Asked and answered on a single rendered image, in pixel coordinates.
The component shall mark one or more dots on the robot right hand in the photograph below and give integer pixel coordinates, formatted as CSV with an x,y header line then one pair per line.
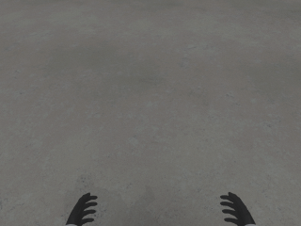
x,y
241,212

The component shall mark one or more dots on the robot left hand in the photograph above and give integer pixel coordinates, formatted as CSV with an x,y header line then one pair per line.
x,y
78,212

